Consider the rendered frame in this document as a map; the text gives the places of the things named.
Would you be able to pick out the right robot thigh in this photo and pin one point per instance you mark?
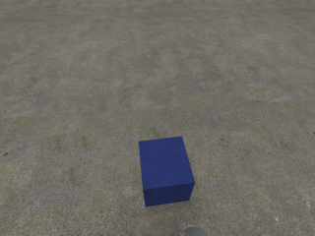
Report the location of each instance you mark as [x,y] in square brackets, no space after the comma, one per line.
[194,231]

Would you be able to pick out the carton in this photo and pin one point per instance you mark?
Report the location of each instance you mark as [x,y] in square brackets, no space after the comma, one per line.
[167,176]

